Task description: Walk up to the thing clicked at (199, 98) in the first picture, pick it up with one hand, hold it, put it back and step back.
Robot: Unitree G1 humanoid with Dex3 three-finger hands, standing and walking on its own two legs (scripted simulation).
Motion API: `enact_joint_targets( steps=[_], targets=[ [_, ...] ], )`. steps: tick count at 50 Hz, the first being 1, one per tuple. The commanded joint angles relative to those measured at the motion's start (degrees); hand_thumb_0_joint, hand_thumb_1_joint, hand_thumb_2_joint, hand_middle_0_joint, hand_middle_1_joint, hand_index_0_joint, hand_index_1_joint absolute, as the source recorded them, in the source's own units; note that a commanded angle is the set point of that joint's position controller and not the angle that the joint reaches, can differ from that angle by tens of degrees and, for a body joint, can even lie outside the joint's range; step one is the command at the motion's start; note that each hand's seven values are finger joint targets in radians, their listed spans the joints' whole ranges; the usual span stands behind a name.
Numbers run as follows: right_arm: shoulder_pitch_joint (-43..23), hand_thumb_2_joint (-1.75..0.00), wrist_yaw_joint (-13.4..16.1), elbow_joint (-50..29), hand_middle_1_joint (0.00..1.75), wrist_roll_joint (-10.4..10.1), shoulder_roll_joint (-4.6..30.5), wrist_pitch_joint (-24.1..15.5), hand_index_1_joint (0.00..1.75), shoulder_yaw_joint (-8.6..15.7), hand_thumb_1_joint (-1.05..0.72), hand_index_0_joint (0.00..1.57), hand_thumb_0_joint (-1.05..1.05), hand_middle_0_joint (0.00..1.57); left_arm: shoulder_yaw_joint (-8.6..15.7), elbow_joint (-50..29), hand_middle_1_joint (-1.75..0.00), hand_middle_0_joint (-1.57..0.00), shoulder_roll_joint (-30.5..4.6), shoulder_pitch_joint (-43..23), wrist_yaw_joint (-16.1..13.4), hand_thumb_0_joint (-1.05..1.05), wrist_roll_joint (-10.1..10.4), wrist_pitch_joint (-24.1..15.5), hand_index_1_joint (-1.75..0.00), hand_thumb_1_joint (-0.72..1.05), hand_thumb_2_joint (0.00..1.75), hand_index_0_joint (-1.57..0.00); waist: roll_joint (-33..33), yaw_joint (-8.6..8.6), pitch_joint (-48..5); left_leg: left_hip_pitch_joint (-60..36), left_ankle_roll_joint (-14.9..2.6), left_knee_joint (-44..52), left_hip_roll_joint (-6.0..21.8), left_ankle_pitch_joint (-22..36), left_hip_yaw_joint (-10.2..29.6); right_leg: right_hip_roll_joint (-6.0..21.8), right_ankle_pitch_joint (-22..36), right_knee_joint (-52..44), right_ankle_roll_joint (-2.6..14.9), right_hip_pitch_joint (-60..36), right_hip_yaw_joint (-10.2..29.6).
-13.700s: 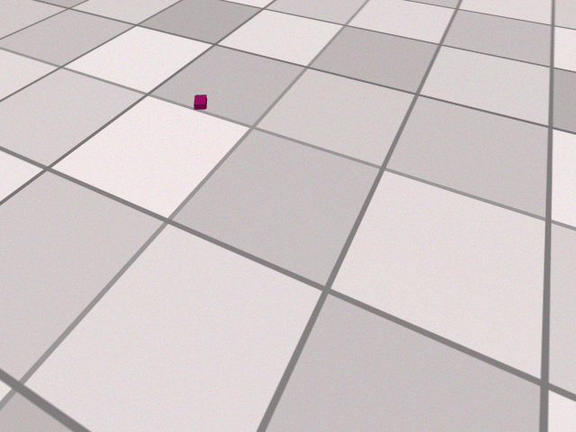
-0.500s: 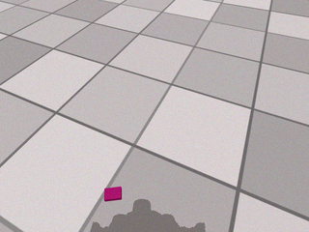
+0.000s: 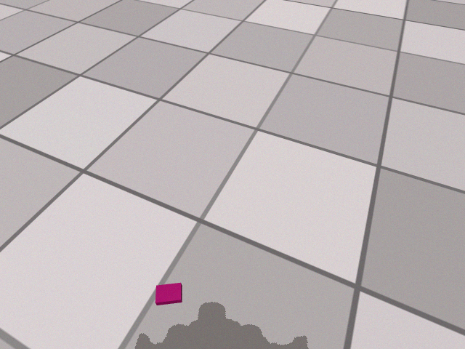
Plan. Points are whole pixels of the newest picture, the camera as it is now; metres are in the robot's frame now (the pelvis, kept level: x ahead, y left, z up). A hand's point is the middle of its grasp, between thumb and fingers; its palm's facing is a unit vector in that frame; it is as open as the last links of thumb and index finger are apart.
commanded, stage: rise first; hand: left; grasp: from above
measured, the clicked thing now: (169, 293) +0.44 +0.27 -0.77
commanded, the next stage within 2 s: none
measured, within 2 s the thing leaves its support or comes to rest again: neither
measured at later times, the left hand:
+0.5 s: hand out of the picture +0.13 +0.26 -0.19, palm faces -0.08 -0.91 -0.40, open 11.6 cm
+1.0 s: hand out of the picture +0.12 +0.28 -0.27, palm faces -0.27 -0.80 -0.54, open 12.9 cm
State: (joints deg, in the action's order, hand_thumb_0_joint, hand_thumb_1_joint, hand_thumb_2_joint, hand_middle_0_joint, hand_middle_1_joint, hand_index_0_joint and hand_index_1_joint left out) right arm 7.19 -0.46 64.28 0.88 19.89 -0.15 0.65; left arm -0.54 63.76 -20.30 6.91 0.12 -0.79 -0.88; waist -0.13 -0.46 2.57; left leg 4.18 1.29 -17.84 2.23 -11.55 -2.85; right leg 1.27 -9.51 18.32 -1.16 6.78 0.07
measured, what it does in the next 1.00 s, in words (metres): lowers itself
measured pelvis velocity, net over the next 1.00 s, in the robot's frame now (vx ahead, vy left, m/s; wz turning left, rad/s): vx -0.02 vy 0.02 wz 0.04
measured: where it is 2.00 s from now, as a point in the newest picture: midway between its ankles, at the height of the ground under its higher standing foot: outside the picture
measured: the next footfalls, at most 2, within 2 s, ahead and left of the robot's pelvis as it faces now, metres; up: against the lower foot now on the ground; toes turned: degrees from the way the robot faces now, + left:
none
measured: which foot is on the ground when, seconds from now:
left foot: down 0.00-1.00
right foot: down 0.00-1.00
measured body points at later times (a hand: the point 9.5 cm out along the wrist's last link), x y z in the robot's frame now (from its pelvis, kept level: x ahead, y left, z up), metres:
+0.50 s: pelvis -0.01 +0.01 -0.04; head +0.05 +0.02 +0.41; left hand +0.14 +0.31 -0.16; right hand +0.10 -0.24 -0.15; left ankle -0.02 +0.13 -0.75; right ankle +0.01 -0.13 -0.75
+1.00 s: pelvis -0.02 +0.02 -0.13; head +0.09 +0.04 +0.31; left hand +0.14 +0.32 -0.23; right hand +0.17 -0.22 -0.21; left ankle -0.02 +0.13 -0.75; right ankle +0.01 -0.13 -0.75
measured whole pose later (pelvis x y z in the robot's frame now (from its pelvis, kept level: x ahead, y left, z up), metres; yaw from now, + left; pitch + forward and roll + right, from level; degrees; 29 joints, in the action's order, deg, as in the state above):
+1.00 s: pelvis -0.02 +0.02 -0.13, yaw +2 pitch +22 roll -2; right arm 9.8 -0.1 30.6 0.2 13.7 -9.8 1.5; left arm 5.8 28.3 -20.1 10.8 -1.2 -22.1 8.9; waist -0.5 -1.9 -8.6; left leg 62.0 0.0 -74.3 1.7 -34.2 1.5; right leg 2.8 -31.0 71.0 -2.2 61.6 -1.8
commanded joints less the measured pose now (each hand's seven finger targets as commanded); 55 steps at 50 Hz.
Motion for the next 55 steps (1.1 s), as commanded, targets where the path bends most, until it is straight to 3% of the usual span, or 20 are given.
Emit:
enact_joint_targets(
  steps=[1, 4, 5, 6, 7, 8, 9, 12, 15, 19, 23, 27, 29, 31, 35, 37, 43, 47, 49, 55],
  targets=[
    [-1.59, -0.9, 0.71, -2.94, 0.3, -0.2, 12.21, -1.28, 0.3, 2.19, -0.9, 0.2, 0.0, 0.2, 2.35, -3.1, -0.3, -0.2, -12.06, -1.65, -0.76, 0.0, 0.22, -0.91, -0.3, 0.9, 0.9, -0.2, 0.2, 0.32, -3.09, -0.08, -1.81, 3.25, 6.07, 7.41, 4.76, 6.23, 8.93, -2.33, 2.22, -0.02, 4.4],
    [-1.47, -0.9, 0.69, -3.07, 0.3, -0.31, 12.14, -1.32, 0.3, 2.22, -0.89, 0.2, 0.0, 0.2, 2.46, -3.17, -0.38, -0.2, -12.37, -1.75, -0.77, 0.0, 0.14, -0.94, -0.38, 0.84, 0.9, -0.2, 0.26, 0.12, -4.02, -0.53, -1.88, 3.06, 6.32, 8.05, 4.89, 6.34, 9.48, -1.97, 2.41, -0.61, 4.42],
    [-1.33, -0.91, 1.73, -19.26, 0.3, -4.08, 2.34, -4.25, 0.3, -0.53, -0.96, 0.2, 0.0, 0.2, 2.57, -23.27, -0.45, -0.24, -1.31, -21.86, -1.6, 0.0, 2.96, -6.18, -0.46, 0.76, 0.9, -0.21, -1.35, -5.97, 1.29, 9.38, -2.0, -1.78, -2.42, -0.02, -1.24, -0.78, 1.94, 0.64, 1.32, 10.62, -0.65],
    [1.47, -0.9, 2.33, -16.39, 0.3, -4.26, 4.18, -4.4, 0.3, -0.31, -0.94, 0.2, 0.0, 0.2, 3.91, -19.42, -0.51, -0.24, -4.97, -28.15, -1.81, 0.0, 2.68, -5.62, -0.54, 0.68, 0.89, -0.22, 0.82, -4.26, -1.43, 8.63, -2.25, -2.47, -2.21, -1.34, -0.92, -0.74, -0.66, 1.1, 1.07, 7.82, -1.24],
    [3.77, -0.9, 2.96, -16.22, 0.3, -4.43, 6.55, -3.91, 0.3, 1.11, -0.91, 0.2, 0.0, 0.2, 7.58, -7.7, -0.59, -0.26, -11.27, -14.69, -2.02, 0.0, 0.92, -3.19, -0.61, 0.6, 0.84, -0.25, 0.44, -2.33, -0.02, 10.1, -1.89, -2.93, -2.0, -1.22, -0.79, -1.39, -1.93, 1.84, 1.68, 8.13, -1.88],
    [4.73, -0.9, 2.89, -16.89, 0.3, -3.88, 6.34, -3.68, 0.3, 1.84, -0.9, 0.2, 0.0, 0.2, 8.28, -4.31, -0.66, -0.25, -11.81, -13.19, -1.23, 0.0, -0.52, -2.25, -0.66, 0.52, 0.84, -0.25, 2.0, -1.94, -2.51, 12.36, -1.97, -5.6, -2.33, -0.12, -0.32, -1.31, -1.51, 3.63, 1.94, 9.45, -1.96],
    [5.03, -0.89, 2.94, -18.74, 0.3, -3.6, 6.1, -3.89, 0.3, 2.31, -0.89, 0.2, 0.0, 0.2, 8.79, -5.34, -0.74, -0.24, -12.69, -18.14, -0.2, 0.0, -1.68, -2.46, -0.73, 0.44, 0.83, -0.25, 3.35, -1.9, -4.44, 13.83, -2.18, -8.24, -2.22, 0.68, 0.01, -1.37, -0.47, 6.11, 1.82, 10.77, -2.13],
    [7.67, -0.89, 2.36, -22.03, 0.3, -1.8, 5.06, -4.71, 0.3, 4.35, -0.88, 0.2, 0.0, 0.2, 11.41, -3.98, -0.9, -0.23, -11.51, -6.81, 1.42, 0.0, -6.44, -2.18, -0.86, 0.2, 0.8, -0.26, -0.86, 1.76, -14.65, 17.13, -1.55, -13.87, -3.33, 3.79, 0.2, -0.63, 2.24, 12.74, 2.15, 10.02, -1.66],
    [7.28, -0.89, 2.31, -25.89, 0.3, -2.03, 4.53, -5.12, 0.3, 4.9, -0.88, 0.2, 0.0, 0.2, 11.75, -10.54, -0.92, -0.25, -10.7, -4.35, 0.71, 0.0, -7.93, -0.38, -0.89, -0.04, 0.78, -0.28, -2.98, 2.23, -16.16, 17.74, -1.07, -14.87, -3.53, 5.14, 0.48, -0.92, 2.95, 14.21, 2.18, 11.1, -1.94],
    [5.64, -0.89, 2.06, -29.95, 0.3, -2.28, 3.91, -5.17, 0.3, 4.92, -0.86, 0.2, 0.0, 0.2, 10.77, -16.08, -0.89, -0.26, -9.36, -6.46, -0.4, 0.0, -9.39, 4.1, -0.88, -0.31, 0.8, -0.27, 0.36, 0.25, -14.37, 20.85, -1.28, -17.54, -2.89, 3.92, 1.17, -1.28, 1.11, 16.05, 1.74, 15.45, -2.6],
    [6.36, -0.89, 1.87, -32.08, 0.3, -1.85, 3.32, -6.64, 0.3, 5.06, -0.87, 0.2, 0.0, 0.2, 10.73, -21.33, -0.87, -0.28, -7.57, -5.34, -1.0, 0.0, -10.34, 5.16, -0.87, -0.34, 0.79, -0.28, 0.76, -0.39, -15.51, 24.91, -1.29, -22.49, -2.46, -0.76, 1.64, -1.37, -4.0, 20.92, 1.84, 21.3, -2.76],
    [7.13, -0.89, 2.06, -33.29, 0.3, -1.72, 3.03, -7.98, 0.3, 5.36, -0.89, 0.2, 0.0, 0.2, 9.74, -26.64, -0.87, -0.29, -6.73, -1.99, -0.92, 0.0, -12.14, 5.55, -0.86, -0.33, 0.77, -0.3, -1.05, -1.26, -16.83, 28.29, -0.92, -27.29, -1.76, 0.82, 2.31, -1.42, -2.71, 26.83, 1.83, 26.65, -2.95],
    [6.62, -0.89, 2.12, -34.86, 0.3, -1.67, 2.78, -8.44, 0.3, 5.45, -0.87, 0.2, 0.0, 0.2, 11.38, -32.93, -0.87, -0.29, -8.35, -1.65, -1.37, 0.0, -13.25, 5.76, -0.86, -0.32, 0.78, -0.3, -2.66, -0.21, -19.85, 29.39, -0.8, -29.43, -1.72, 1.33, 2.69, -1.17, -2.7, 28.93, 2.03, 27.86, -2.59],
    [6.27, -0.89, 1.83, -35.44, 0.3, -1.51, 2.98, -8.88, 0.3, 5.36, -0.88, 0.2, 0.0, 0.2, 9.84, -34.98, -0.86, -0.29, -6.52, 2.05, -1.22, 0.0, -13.88, 6.74, -0.86, -0.34, 0.79, -0.29, -4.23, -0.61, -20.07, 30.08, -0.07, -29.9, -0.64, 1.88, 4.55, -1.42, -3.49, 31.75, 2.31, 30.63, -3.15],
    [5.56, -0.89, 1.63, -37.23, 0.3, -1.42, 2.78, -9.39, 0.3, 5.31, -0.88, 0.2, 0.0, 0.2, 10.74, -41.28, -0.83, -0.31, -7.31, 4.64, -1.67, 0.0, -15.41, 8.69, -0.83, -0.31, 0.77, -0.31, -4.93, -0.5, -20.85, 33.06, -0.23, -32.95, -0.48, 1.1, 5.28, -1.2, -4.47, 34.59, 2.12, 33.68, -2.92],
    [5.94, -0.9, 1.43, -37.53, 0.3, -1.46, 2.61, -9.8, 0.3, 5.09, -0.91, 0.2, 0.0, 0.2, 9.21, -42.21, -0.86, -0.3, -5.65, 8.13, -1.6, 0.0, -15.99, 9.9, -0.85, -0.33, 0.76, -0.31, -4.32, -1.07, -22.39, 33.9, -0.32, -34.93, -0.2, 3.42, 5.42, -1.23, -3.41, 36.65, 2.28, 34.91, -3.03],
    [4.72, -0.9, 1.52, -39.38, 0.3, -1.35, 2.25, -10.85, 0.3, 4.77, -0.91, 0.2, 0.0, 0.2, 9.95, -46.24, -0.86, -0.29, -7.19, 6.45, -2.19, 0.0, -17.73, 11.13, -0.85, -0.33, 0.77, -0.3, -3.37, -2.31, -22.27, 40.95, -1.01, -41.07, -0.89, -0.36, 4.72, -1.06, -4.97, 40.57, 2.09, 39.93, -2.69],
    [3.71, -0.89, 1.18, -39.23, 0.3, -1.13, 2.58, -12.13, 0.3, 4.59, -0.88, 0.2, 0.0, 0.2, 10.29, -41.42, -0.89, -0.25, -9.03, 0.74, -2.35, 0.0, -22.01, 8.6, -0.89, -0.37, 0.82, -0.25, -3.89, -2.67, -22.84, 48.45, -1.14, -47.91, -1.37, -4.47, 4.73, -0.89, -8.4, 47.71, 2.32, 48.79, -2.46],
    [3.3, -0.89, 0.53, -38.89, 0.3, -1.18, 3.08, -12.7, 0.3, 4.75, -0.88, 0.2, 0.0, 0.2, 8.85, -39.79, -0.88, -0.24, -8.44, -1.72, -2.65, 0.0, -24.27, 6.26, -0.88, -0.36, 0.82, -0.25, -3.28, -2.79, -25.22, 52.3, -1.03, -51.51, -1.69, -5.87, 4.78, -0.81, -9.48, 51.89, 2.34, 52.44, -2.33],
    [2.59, -0.9, -0.85, -36.59, 0.3, -1.51, 5.54, -13.77, 0.3, 5.63, -0.91, 0.2, 0.0, 0.2, 10.54, -36.35, -0.88, -0.25, -14.12, -10.88, -4.82, 0.0, -32.19, -0.58, -0.89, -0.39, 0.83, -0.25, -7.63, -1.59, -34.97, 58.87, -0.38, -61.29, -1.65, -4.28, 6.28, -0.38, -9.59, 64.81, 2.82, 65.89, -2.13]
  ],
)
